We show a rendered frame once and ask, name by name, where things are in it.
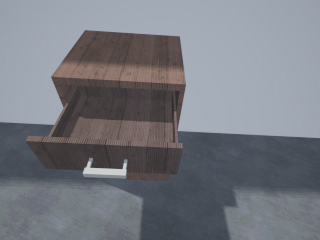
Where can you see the drawer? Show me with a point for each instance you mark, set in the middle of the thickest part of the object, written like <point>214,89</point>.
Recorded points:
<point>110,125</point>

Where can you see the handle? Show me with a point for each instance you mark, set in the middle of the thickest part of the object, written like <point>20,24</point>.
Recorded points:
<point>105,172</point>

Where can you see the cabinet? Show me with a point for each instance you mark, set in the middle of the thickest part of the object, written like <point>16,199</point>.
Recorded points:
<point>124,60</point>

